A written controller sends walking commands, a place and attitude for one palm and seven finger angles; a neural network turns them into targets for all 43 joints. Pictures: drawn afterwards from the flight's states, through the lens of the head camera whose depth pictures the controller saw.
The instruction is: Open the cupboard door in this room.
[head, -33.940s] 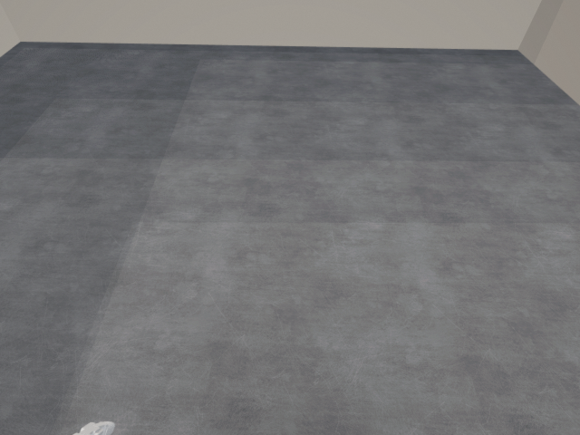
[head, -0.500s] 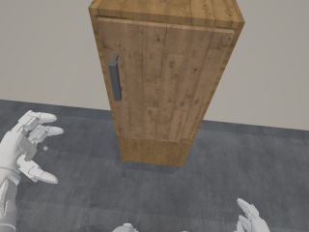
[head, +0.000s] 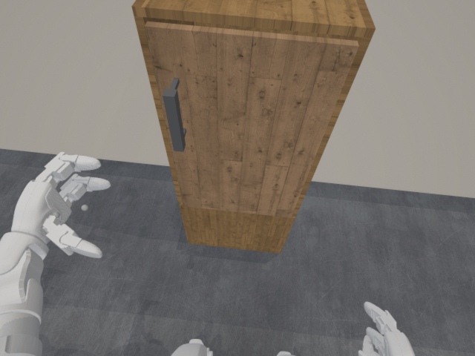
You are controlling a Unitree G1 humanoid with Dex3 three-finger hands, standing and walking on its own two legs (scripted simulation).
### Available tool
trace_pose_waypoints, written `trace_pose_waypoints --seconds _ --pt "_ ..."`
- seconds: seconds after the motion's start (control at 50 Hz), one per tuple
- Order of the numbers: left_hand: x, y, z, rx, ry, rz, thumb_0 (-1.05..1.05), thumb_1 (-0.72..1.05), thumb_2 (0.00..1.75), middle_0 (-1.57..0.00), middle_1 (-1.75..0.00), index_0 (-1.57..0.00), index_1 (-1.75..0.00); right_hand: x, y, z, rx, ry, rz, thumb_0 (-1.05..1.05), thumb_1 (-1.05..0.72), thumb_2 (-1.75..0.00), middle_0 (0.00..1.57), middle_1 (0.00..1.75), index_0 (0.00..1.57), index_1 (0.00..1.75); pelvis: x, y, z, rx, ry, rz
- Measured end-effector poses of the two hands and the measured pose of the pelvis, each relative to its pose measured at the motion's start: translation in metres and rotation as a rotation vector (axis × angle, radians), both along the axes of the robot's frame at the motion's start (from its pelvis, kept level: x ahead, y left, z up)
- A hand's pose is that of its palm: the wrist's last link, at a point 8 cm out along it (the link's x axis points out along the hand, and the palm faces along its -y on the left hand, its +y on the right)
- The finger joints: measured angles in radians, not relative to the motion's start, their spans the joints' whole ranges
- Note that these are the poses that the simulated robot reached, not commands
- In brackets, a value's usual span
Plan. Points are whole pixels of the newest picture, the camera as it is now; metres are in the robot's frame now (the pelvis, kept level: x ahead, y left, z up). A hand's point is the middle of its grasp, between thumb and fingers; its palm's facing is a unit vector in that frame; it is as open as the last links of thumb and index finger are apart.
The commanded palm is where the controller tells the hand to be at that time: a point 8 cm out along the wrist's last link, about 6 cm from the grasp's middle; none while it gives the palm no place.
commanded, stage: move the hooked fingers beside the handle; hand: left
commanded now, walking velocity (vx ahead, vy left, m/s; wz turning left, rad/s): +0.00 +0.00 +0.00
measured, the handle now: (177, 116) +0.56 +0.16 +0.06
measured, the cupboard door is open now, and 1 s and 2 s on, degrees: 0 0 0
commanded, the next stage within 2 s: none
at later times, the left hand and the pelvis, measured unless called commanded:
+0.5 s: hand (107, 175) +0.39 +0.25 +0.06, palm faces -0.06 -1.00 -0.01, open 14.0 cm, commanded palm +0.38 +0.29 +0.07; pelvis +0.00 +0.00 +0.00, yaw -1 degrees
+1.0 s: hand (128, 146) +0.46 +0.23 +0.06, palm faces -0.05 -1.00 -0.01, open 14.0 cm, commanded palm +0.45 +0.27 +0.06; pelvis +0.00 +0.01 -0.01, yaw -2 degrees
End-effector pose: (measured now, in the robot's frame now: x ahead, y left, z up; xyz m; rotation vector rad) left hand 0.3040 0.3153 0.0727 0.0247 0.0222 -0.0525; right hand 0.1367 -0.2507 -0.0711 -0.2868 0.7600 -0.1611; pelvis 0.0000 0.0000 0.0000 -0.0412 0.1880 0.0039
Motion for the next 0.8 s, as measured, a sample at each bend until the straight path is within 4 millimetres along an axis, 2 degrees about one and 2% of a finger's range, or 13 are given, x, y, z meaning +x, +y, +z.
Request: trace_pose_waypoints --seconds 0.18,0.34,0.5,0.62,0.8 --pt "0.03 -0.005 0.0 -0.006 0.007 0.004 -0.01 -0.5 0.3 -0.3 -1.2 -0.3 -1.2 -0.024 -0.009 -0.008 0.002 0.082 -0.053 0.01 -0.9 -0.89 0.21 0.3 0.2 0.3 0.002 -0.002 0.0 0.005 0.019 -0.015" --pt "0.047 -0.009 0.0 -0.007 -0.007 -0.006 -0.01 -0.5 0.3 -0.3 -1.2 -0.3 -1.2 -0.044 -0.014 -0.015 0.0 0.163 -0.095 0.01 -0.91 -0.89 0.21 0.3 0.2 0.3 0.005 -0.001 -0.001 0.005 0.035 -0.022" --pt "0.069 -0.012 -0.007 -0.017 0.012 -0.002 -0.01 -0.5 0.3 -0.3 -1.2 -0.3 -1.2 -0.054 -0.014 -0.019 -0.011 0.215 -0.11 0.01 -0.91 -0.89 0.21 0.3 0.2 0.3 0.003 0.0 -0.004 0.001 0.053 -0.021" --pt "0.092 -0.021 -0.004 -0.014 -0.007 -0.022 -0.01 -0.5 0.3 -0.3 -1.2 -0.3 -1.2 -0.061 -0.013 -0.023 -0.012 0.251 -0.123 0.01 -0.91 -0.89 0.21 0.3 0.2 0.3 0.003 0.003 -0.007 -0.002 0.07 -0.023" --pt "0.119 -0.031 -0.006 -0.018 0.002 -0.011 -0.01 -0.5 0.3 -0.3 -1.2 -0.3 -1.2 -0.081 -0.009 -0.029 0.006 0.319 -0.162 0.01 -0.91 -0.89 0.21 0.3 0.2 0.3 0.004 0.006 -0.009 -0.001 0.092 -0.037"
